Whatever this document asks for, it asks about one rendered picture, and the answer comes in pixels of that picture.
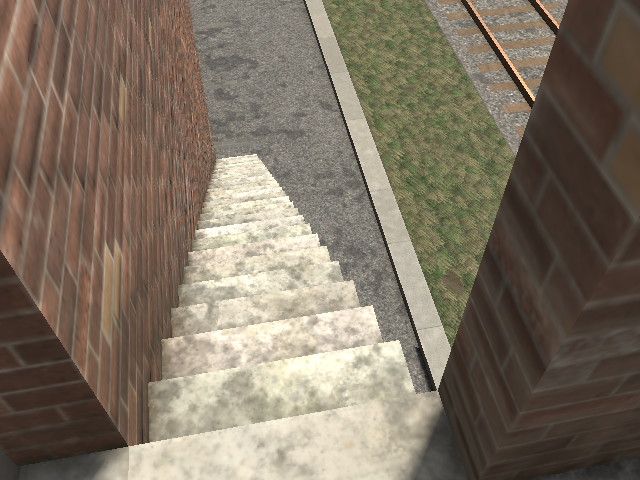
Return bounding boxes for stairs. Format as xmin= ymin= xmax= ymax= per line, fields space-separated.
xmin=148 ymin=154 xmax=416 ymax=443

